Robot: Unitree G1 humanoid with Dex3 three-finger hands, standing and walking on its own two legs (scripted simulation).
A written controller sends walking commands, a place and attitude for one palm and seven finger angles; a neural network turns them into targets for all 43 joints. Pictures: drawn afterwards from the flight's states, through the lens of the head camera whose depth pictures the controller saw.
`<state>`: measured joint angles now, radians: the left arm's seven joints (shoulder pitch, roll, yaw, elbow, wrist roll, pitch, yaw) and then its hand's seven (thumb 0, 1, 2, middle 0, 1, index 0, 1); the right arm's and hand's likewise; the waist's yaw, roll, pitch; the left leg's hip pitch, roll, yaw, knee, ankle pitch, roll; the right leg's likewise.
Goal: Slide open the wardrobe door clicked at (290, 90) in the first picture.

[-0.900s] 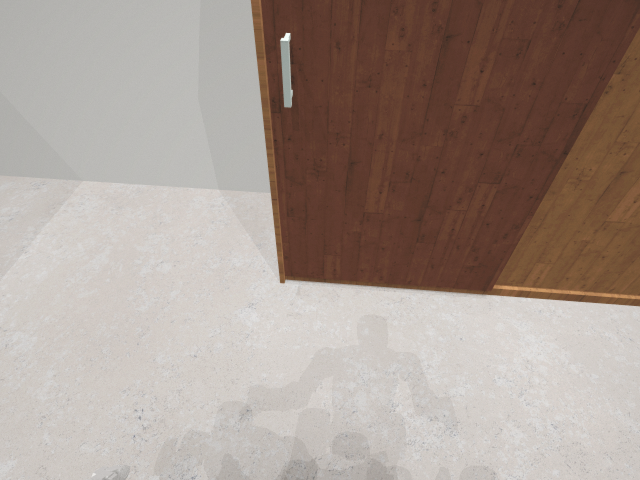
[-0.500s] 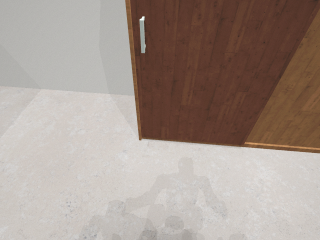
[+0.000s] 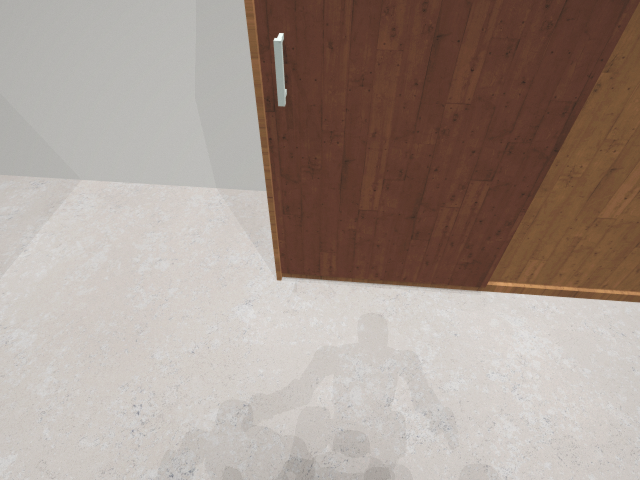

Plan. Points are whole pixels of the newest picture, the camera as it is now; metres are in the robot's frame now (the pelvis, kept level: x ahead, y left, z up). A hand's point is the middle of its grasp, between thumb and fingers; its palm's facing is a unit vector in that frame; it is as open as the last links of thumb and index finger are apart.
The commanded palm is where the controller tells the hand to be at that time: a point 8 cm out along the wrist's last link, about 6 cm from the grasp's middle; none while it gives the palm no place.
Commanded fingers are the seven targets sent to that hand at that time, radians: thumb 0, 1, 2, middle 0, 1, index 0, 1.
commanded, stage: look at it before walking up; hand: left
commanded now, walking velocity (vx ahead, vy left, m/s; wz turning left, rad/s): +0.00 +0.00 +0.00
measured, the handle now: (281, 70) +0.95 +0.15 +0.09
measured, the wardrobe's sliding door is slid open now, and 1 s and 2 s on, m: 0.00 0.00 0.00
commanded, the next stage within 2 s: take the last steps up to it in 0.54 s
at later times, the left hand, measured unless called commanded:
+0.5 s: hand out of the picture +0.08 +0.25 -0.15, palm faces -0.03 -0.94 -0.33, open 7.4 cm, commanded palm none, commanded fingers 0.00 0.90 0.90 -0.20 -0.30 -0.20 -0.30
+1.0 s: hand out of the picture +0.05 +0.21 -0.19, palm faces +0.00 -0.98 -0.18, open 7.4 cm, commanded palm none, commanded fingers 0.00 0.90 0.90 -0.20 -0.30 -0.20 -0.30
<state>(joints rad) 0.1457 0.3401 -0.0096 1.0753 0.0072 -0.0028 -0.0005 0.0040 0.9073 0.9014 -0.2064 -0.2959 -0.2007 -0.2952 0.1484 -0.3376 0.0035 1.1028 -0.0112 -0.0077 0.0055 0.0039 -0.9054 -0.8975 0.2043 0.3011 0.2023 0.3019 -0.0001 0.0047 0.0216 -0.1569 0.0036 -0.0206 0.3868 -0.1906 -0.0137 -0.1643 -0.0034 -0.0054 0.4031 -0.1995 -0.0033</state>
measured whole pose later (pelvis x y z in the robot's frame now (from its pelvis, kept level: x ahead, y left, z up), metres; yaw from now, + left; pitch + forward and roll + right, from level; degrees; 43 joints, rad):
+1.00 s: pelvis +0.07 +0.02 -0.01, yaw -2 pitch -1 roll +0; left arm 0.35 0.22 0.01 1.10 0.01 0.02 -0.01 0.00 0.91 0.90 -0.20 -0.30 -0.20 -0.29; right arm 0.32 -0.21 0.00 1.11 -0.02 -0.02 0.01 0.00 -0.91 -0.90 0.20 0.30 0.20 0.30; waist 0.02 -0.04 -0.03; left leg -0.14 0.01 0.05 0.54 -0.39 0.02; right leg -0.19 -0.02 0.02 0.62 -0.41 -0.01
